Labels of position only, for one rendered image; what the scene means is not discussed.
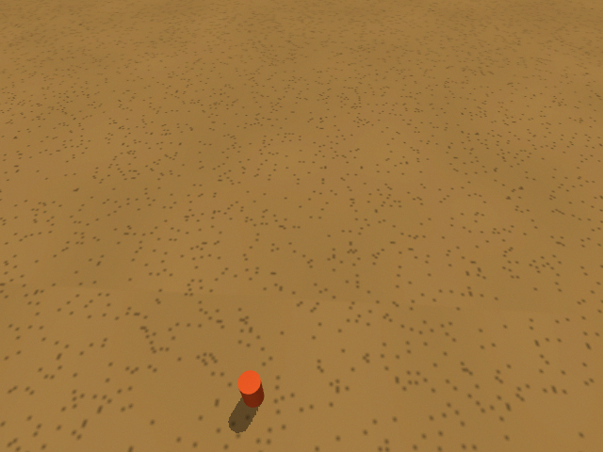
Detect can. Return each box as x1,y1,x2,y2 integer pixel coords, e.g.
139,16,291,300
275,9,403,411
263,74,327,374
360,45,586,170
237,370,264,408

